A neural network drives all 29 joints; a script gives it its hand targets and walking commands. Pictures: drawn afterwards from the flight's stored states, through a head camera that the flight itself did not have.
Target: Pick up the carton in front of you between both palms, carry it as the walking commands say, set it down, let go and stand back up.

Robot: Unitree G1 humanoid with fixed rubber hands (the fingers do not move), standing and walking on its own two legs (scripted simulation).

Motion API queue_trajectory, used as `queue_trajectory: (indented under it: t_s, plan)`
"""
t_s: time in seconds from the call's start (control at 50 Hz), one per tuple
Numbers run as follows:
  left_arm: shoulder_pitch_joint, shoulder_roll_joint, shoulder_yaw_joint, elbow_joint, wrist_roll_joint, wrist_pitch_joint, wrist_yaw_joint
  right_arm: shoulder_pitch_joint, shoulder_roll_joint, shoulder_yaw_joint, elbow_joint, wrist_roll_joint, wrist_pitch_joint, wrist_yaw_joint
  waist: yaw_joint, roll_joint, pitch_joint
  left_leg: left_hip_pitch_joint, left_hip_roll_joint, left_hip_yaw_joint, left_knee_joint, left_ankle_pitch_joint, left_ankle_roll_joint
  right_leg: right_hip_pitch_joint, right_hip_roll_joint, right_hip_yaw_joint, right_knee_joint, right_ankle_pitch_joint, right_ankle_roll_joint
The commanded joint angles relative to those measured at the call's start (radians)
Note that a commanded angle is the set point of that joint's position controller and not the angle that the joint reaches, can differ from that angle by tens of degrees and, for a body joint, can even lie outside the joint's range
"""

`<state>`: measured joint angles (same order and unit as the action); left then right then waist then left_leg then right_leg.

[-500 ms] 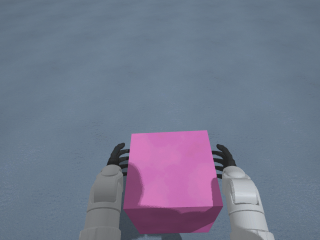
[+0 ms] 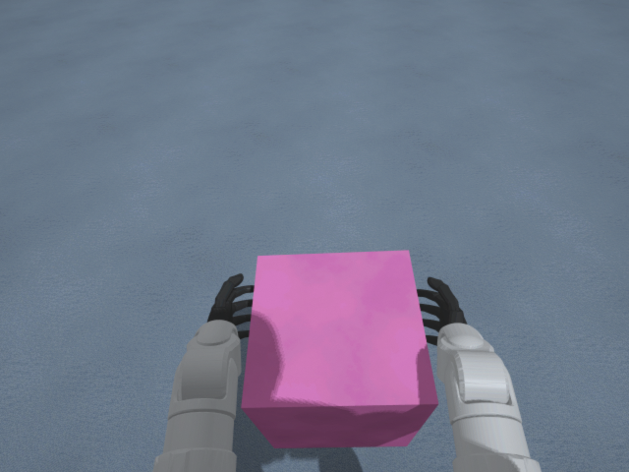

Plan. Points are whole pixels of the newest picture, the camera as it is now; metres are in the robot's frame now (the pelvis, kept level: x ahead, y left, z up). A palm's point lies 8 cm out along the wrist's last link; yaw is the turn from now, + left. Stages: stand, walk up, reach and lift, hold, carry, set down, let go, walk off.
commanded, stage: carry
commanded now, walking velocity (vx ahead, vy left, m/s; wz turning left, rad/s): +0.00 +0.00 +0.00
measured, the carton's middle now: (336, 356) +0.30 +0.00 -0.05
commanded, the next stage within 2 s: hold in 0.20 s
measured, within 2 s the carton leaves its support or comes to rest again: neither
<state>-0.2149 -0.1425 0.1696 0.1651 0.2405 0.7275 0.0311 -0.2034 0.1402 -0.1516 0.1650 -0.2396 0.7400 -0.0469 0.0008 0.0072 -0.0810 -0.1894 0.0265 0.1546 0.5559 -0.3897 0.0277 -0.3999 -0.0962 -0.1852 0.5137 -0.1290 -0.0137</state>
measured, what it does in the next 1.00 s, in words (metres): shifts its weight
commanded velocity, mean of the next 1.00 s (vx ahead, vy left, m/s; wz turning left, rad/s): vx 0.00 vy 0.00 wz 0.00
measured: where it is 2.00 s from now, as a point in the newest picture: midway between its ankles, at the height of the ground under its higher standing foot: outside the picture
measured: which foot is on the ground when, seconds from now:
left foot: down 0.00-1.00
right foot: down 0.00-1.00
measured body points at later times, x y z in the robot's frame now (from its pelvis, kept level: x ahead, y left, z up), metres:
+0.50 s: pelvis -0.01 -0.02 +0.01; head -0.03 -0.03 +0.46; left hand +0.26 +0.19 +0.04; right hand +0.31 -0.11 +0.03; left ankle -0.06 +0.09 -0.73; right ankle +0.08 -0.15 -0.73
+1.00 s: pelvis -0.01 -0.07 +0.01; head -0.04 -0.10 +0.46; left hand +0.26 +0.15 +0.05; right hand +0.32 -0.15 +0.04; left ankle -0.06 +0.09 -0.73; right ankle +0.08 -0.15 -0.73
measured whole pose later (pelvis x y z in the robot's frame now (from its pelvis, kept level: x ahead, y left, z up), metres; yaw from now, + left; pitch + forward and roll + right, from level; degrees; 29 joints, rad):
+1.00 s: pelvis -0.01 -0.07 +0.01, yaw +13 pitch -7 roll +0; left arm -0.31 -0.17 0.29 0.36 0.30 0.65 -0.03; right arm -0.28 0.16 -0.22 0.27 -0.30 0.73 -0.01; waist 0.00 0.06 0.01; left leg -0.03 0.01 -0.16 0.40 -0.27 -0.01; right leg -0.15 0.04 0.00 0.36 -0.10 -0.03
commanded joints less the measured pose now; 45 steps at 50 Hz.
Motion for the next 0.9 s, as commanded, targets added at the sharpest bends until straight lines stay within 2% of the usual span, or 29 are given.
queue_trajectory:
  t_s: [0.0, 0.18, 0.2, 0.22, 0.26, 0.28, 0.3, 0.32, 0.34, 0.36, 0.4, 0.44, 0.5, 0.66, 0.88]
  plan:
    - [-0.409, -0.916, -0.55, -0.038, -0.251, -0.031, -0.245, -0.469, 0.912, 0.555, -0.085, 0.269, -0.048, 0.253, 0.0, -0.004, -0.24, -0.052, 0.122, -0.102, -0.117, 0.249, 0.008, 0.217, -0.078, 0.099, -0.025, 0.173, -0.008]
    - [-0.411, -0.922, -0.546, -0.029, -0.25, -0.03, -0.249, -0.474, 0.915, 0.549, -0.079, 0.267, -0.047, 0.255, 0.0, -0.002, -0.235, -0.057, 0.123, -0.101, -0.116, 0.258, 0.009, 0.211, -0.077, 0.096, -0.023, 0.17, -0.005]
    - [-0.346, -0.96, -0.505, 0.022, -0.238, -0.051, -0.251, -0.383, 0.909, 0.534, -0.118, 0.28, -0.052, 0.257, -0.012, 0.149, -0.102, -0.207, -0.029, -0.308, -0.246, 0.531, 0.005, 0.583, 0.203, 0.228, -0.018, 0.304, -0.025]
    - [-0.338, -0.919, -0.48, 0.017, -0.205, -0.083, -0.24, -0.426, 0.879, 0.54, -0.174, 0.264, -0.067, 0.255, 0.008, 0.108, -0.144, -0.168, -0.024, -0.316, -0.238, 0.567, 0.009, 0.604, 0.183, 0.249, -0.037, 0.325, -0.022]
    - [-0.332, -0.892, -0.472, 0.003, -0.189, -0.094, -0.223, -0.422, 0.875, 0.552, -0.147, 0.256, -0.075, 0.252, 0.03, 0.053, -0.16, -0.019, -0.054, -0.296, -0.212, 0.68, -0.015, 0.549, 0.194, 0.256, -0.071, 0.363, -0.01]
    - [-0.322, -0.889, -0.457, 0.032, -0.17, -0.095, -0.217, -0.445, 0.87, 0.563, -0.16, 0.259, -0.08, 0.256, 0.035, 0.061, -0.171, 0.028, -0.067, -0.286, -0.224, 0.625, -0.016, 0.529, 0.197, 0.255, -0.08, 0.336, 0.006]
    - [-0.332, -0.893, -0.461, 0.037, -0.177, -0.099, -0.215, -0.447, 0.87, 0.57, -0.154, 0.261, -0.081, 0.258, 0.032, 0.037, -0.166, 0.057, -0.07, -0.281, -0.225, 0.63, -0.019, 0.508, 0.208, 0.25, -0.089, 0.323, 0.012]
    - [-0.344, -0.898, -0.473, 0.034, -0.182, -0.101, -0.215, -0.451, 0.867, 0.573, -0.155, 0.261, -0.084, 0.258, 0.03, 0.046, -0.179, 0.086, -0.075, -0.276, -0.233, 0.606, -0.022, 0.501, 0.214, 0.247, -0.097, 0.301, 0.017]
    - [-0.369, -0.904, -0.483, 0.036, -0.186, -0.102, -0.22, -0.458, 0.87, 0.57, -0.143, 0.258, -0.086, 0.26, 0.018, 0.061, -0.165, 0.073, -0.077, -0.272, -0.25, 0.526, -0.023, 0.493, 0.217, 0.242, -0.106, 0.243, 0.019]
    - [-0.401, -0.91, -0.5, 0.03, -0.201, -0.102, -0.229, -0.455, 0.882, 0.562, -0.123, 0.251, -0.087, 0.258, 0.004, 0.041, -0.147, 0.058, -0.075, -0.271, -0.249, 0.516, -0.028, 0.487, 0.225, 0.235, -0.11, 0.224, 0.018]
    - [-0.448, -0.919, -0.525, 0.028, -0.229, -0.101, -0.249, -0.436, 0.894, 0.531, -0.083, 0.228, -0.089, 0.249, -0.023, 0.035, -0.143, 0.023, -0.077, -0.27, -0.251, 0.464, -0.035, 0.511, 0.225, 0.237, -0.115, 0.196, 0.009]
    - [-0.468, -0.916, -0.523, 0.052, -0.233, -0.096, -0.265, -0.436, 0.904, 0.509, -0.052, 0.212, -0.089, 0.246, -0.037, 0.038, -0.122, 0.003, -0.084, -0.266, -0.263, 0.392, -0.035, 0.508, 0.222, 0.233, -0.126, 0.161, 0.006]
    - [-0.486, -0.923, -0.507, 0.086, -0.23, -0.095, -0.279, -0.457, 0.926, 0.495, -0.012, 0.206, -0.088, 0.251, -0.033, 0.032, -0.102, -0.061, -0.089, -0.259, -0.279, 0.308, -0.031, 0.55, 0.216, 0.23, -0.132, 0.133, 0.008]
    - [-0.492, -0.947, -0.436, 0.151, -0.198, -0.099, -0.298, -0.539, 0.966, 0.512, 0.01, 0.215, -0.079, 0.283, 0.008, -0.008, -0.106, -0.161, -0.1, -0.25, -0.3, 0.14, 0.008, 0.642, 0.183, 0.243, -0.148, 0.063, 0.025]
    - [-0.54, -0.962, -0.392, 0.194, -0.185, -0.1, -0.319, -0.585, 0.983, 0.499, 0.046, 0.224, -0.062, 0.304, 0.01, -0.032, -0.126, -0.174, -0.109, -0.249, -0.275, 0.102, 0.019, 0.654, 0.14, 0.296, -0.192, -0.068, 0.043]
